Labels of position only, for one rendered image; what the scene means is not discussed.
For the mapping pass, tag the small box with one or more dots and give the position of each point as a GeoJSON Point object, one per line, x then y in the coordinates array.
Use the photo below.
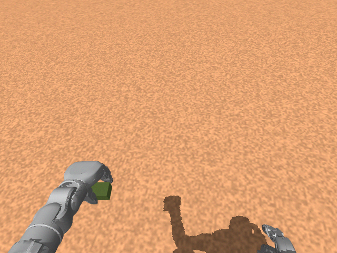
{"type": "Point", "coordinates": [102, 190]}

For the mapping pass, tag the right robot hand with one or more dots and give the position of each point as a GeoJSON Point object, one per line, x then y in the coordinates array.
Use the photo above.
{"type": "Point", "coordinates": [282, 244]}

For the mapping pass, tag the left robot hand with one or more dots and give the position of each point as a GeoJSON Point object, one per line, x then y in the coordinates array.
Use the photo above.
{"type": "Point", "coordinates": [89, 173]}

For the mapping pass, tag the left robot arm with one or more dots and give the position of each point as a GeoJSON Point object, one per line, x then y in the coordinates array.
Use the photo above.
{"type": "Point", "coordinates": [53, 220]}

